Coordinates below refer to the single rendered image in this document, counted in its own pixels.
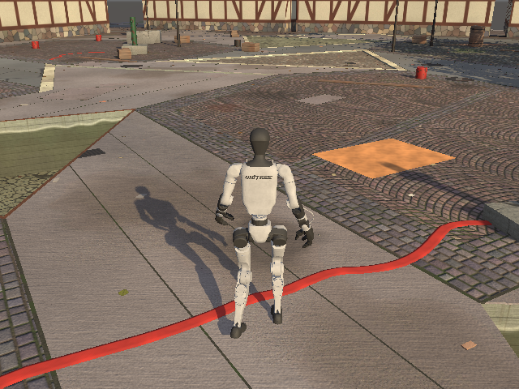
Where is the robot right hand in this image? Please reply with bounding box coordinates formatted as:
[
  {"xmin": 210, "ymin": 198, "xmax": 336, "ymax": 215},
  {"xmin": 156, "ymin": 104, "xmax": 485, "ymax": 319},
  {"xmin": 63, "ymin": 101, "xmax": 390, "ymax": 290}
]
[{"xmin": 295, "ymin": 227, "xmax": 314, "ymax": 248}]

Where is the right robot shin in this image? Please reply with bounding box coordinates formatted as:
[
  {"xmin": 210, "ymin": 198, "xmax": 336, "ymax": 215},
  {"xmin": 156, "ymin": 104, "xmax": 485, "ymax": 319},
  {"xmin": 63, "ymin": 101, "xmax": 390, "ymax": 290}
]
[{"xmin": 272, "ymin": 262, "xmax": 284, "ymax": 314}]

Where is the left robot forearm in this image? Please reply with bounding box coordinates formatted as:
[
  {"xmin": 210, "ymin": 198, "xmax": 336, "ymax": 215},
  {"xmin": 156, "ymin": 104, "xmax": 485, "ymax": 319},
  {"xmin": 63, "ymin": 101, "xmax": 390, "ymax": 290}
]
[{"xmin": 216, "ymin": 193, "xmax": 228, "ymax": 217}]

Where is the robot left hand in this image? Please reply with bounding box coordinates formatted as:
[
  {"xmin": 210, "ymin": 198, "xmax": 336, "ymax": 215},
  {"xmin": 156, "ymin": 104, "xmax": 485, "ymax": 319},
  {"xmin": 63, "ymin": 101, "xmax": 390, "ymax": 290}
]
[{"xmin": 215, "ymin": 212, "xmax": 234, "ymax": 225}]

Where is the right robot forearm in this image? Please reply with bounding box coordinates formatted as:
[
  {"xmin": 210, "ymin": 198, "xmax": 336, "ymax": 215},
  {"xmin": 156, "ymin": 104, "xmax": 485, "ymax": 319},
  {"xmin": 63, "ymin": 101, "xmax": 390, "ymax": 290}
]
[{"xmin": 292, "ymin": 196, "xmax": 311, "ymax": 232}]

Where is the robot left upper arm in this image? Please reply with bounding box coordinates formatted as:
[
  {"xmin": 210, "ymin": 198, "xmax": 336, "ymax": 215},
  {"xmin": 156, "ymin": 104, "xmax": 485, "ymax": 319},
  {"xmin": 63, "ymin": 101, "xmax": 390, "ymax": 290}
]
[{"xmin": 220, "ymin": 163, "xmax": 242, "ymax": 206}]

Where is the robot torso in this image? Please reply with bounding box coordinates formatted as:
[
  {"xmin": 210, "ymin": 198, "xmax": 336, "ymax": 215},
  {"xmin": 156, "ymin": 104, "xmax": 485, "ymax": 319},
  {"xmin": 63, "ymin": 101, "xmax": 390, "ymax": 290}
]
[{"xmin": 241, "ymin": 160, "xmax": 278, "ymax": 243}]

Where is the robot right upper arm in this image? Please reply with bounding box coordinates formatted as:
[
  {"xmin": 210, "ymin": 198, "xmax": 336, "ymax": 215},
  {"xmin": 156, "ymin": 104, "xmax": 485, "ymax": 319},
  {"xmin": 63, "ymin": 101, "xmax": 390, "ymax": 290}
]
[{"xmin": 277, "ymin": 164, "xmax": 299, "ymax": 210}]

